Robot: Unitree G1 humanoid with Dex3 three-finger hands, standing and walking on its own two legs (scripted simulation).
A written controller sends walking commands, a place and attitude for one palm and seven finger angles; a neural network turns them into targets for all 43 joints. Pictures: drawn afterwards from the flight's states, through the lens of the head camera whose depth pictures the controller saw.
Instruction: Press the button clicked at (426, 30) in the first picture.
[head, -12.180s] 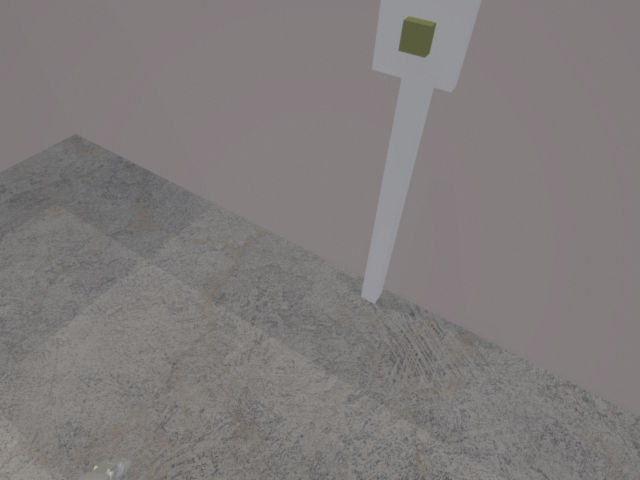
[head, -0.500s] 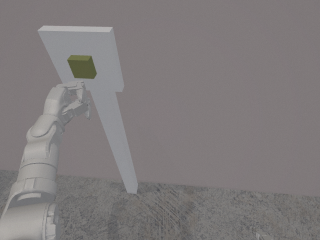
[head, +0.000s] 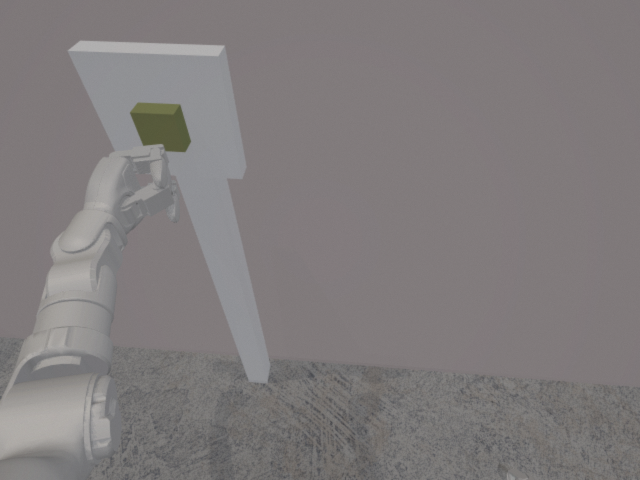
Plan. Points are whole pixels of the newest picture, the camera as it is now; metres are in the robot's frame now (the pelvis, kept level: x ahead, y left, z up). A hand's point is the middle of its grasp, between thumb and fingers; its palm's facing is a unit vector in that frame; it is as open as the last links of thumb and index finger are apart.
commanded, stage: press the button with the knuckle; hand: left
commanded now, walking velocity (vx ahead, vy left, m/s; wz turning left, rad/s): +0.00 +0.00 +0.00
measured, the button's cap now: (163, 126) +0.51 +0.21 +0.20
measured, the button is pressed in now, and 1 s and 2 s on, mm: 0 10 0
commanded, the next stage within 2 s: hold the button down briefly in 0.96 s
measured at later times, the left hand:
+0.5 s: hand (176, 176) +0.44 +0.19 +0.17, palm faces -0.06 -1.00 +0.01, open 3.1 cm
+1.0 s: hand (178, 168) +0.46 +0.19 +0.16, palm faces -0.05 -1.00 -0.01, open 3.4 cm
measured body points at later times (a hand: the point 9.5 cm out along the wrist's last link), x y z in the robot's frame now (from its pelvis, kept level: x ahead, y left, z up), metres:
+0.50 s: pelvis +0.00 +0.01 +0.00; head +0.02 +0.00 +0.45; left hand +0.44 +0.24 +0.17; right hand +0.07 -0.26 -0.11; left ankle -0.01 +0.10 -0.73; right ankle -0.01 -0.09 -0.73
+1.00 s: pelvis -0.02 +0.01 -0.01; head +0.03 +0.01 +0.44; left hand +0.46 +0.25 +0.17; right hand +0.01 -0.27 -0.12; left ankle -0.01 +0.10 -0.73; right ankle -0.01 -0.09 -0.73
